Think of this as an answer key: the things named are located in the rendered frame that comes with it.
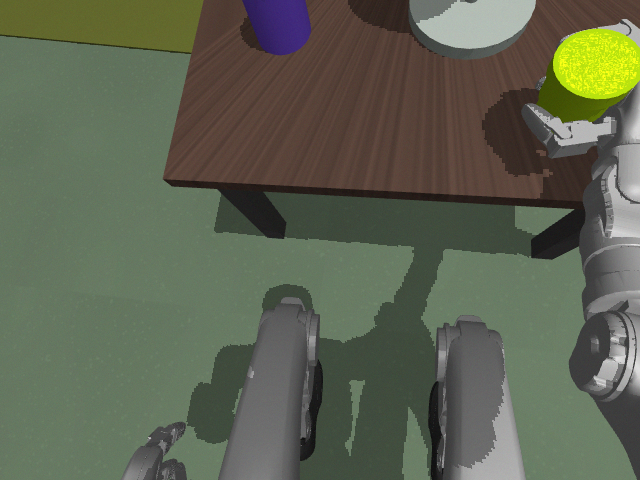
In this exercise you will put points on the right robot foot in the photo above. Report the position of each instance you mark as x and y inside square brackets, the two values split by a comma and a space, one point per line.
[435, 432]

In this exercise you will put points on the right robot arm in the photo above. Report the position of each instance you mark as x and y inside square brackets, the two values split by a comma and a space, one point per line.
[605, 362]

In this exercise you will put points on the coffee table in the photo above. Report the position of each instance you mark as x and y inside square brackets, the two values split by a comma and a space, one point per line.
[364, 109]

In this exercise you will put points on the desk lamp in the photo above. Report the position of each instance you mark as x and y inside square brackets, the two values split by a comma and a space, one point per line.
[469, 29]

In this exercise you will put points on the left robot foot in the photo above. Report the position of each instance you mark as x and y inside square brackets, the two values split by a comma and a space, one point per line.
[307, 444]

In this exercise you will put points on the left robot hand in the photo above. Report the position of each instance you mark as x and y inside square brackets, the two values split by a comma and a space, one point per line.
[146, 462]

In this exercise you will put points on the right robot hand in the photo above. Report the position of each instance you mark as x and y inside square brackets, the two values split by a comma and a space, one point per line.
[619, 124]

